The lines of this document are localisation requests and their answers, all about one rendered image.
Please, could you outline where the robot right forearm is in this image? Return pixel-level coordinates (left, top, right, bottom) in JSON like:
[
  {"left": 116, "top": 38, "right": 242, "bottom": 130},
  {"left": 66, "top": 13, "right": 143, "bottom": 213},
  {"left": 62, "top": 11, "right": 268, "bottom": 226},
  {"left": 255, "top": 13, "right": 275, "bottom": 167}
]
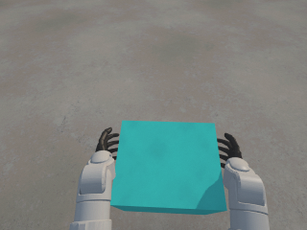
[{"left": 223, "top": 157, "right": 270, "bottom": 230}]

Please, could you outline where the right robot hand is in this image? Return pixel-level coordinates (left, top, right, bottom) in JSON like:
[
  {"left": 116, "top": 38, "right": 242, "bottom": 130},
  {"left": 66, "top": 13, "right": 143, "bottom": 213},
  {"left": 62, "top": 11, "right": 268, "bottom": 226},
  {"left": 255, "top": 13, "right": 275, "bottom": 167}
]
[{"left": 217, "top": 133, "right": 243, "bottom": 168}]

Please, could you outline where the robot left forearm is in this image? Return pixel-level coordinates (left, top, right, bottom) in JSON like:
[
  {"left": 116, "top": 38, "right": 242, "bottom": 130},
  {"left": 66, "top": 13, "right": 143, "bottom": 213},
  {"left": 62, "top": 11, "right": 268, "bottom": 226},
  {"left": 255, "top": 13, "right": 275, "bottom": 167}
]
[{"left": 69, "top": 150, "right": 116, "bottom": 230}]

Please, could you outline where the carton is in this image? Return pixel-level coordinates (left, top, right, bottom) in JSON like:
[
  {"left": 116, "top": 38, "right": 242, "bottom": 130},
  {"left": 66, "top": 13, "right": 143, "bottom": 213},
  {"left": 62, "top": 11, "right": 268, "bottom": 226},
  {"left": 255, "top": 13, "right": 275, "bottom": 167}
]
[{"left": 110, "top": 120, "right": 227, "bottom": 215}]

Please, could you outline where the left robot hand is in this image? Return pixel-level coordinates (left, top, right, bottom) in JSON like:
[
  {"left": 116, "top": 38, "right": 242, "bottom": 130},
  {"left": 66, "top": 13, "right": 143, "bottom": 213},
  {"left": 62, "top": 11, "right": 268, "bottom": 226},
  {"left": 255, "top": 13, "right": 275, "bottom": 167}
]
[{"left": 95, "top": 127, "right": 120, "bottom": 160}]

